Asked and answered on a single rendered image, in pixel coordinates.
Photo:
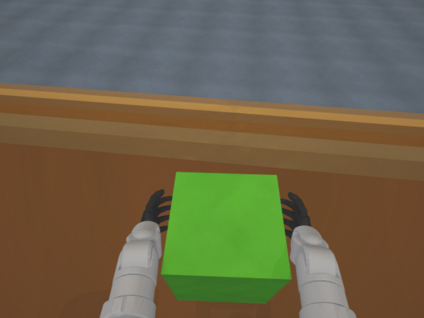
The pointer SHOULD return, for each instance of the robot left forearm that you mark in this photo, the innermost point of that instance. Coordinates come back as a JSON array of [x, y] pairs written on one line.
[[134, 282]]

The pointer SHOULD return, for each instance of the left robot hand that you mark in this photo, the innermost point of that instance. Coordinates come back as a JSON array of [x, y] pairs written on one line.
[[152, 210]]

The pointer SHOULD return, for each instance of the robot right forearm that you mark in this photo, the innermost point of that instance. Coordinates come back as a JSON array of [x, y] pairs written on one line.
[[320, 285]]

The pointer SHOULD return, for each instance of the carton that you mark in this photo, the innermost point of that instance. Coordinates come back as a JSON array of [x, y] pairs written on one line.
[[226, 240]]

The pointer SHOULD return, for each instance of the right robot hand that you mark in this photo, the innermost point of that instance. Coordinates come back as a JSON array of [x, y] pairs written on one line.
[[298, 215]]

